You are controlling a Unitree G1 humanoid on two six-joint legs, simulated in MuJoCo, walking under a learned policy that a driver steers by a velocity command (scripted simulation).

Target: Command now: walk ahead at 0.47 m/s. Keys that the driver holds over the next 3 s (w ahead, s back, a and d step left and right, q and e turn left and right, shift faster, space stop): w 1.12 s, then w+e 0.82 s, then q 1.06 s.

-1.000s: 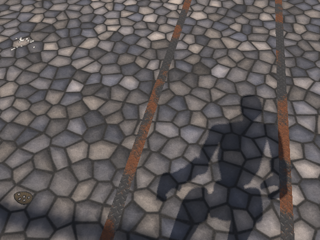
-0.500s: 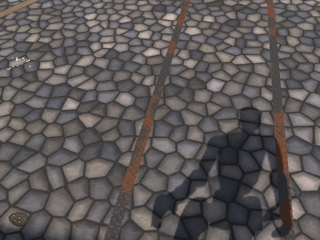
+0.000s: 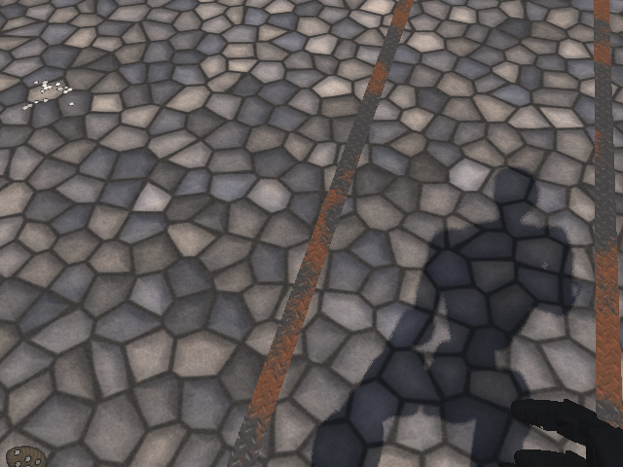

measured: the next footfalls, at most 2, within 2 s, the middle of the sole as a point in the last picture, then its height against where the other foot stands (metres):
right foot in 0.54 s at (415, 450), level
left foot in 1.08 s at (311, 311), level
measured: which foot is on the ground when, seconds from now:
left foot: down 0.00-0.54, up 0.56-1.00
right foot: down 0.00-0.02, up 0.04-0.52, down 0.54-1.00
